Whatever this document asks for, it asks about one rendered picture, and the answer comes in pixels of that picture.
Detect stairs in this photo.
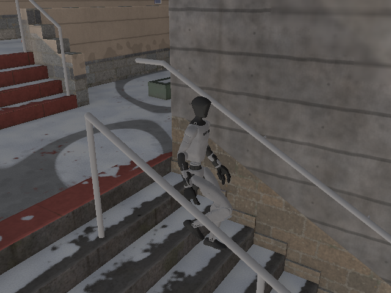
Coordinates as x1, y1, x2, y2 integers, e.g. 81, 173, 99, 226
0, 157, 318, 293
0, 52, 78, 130

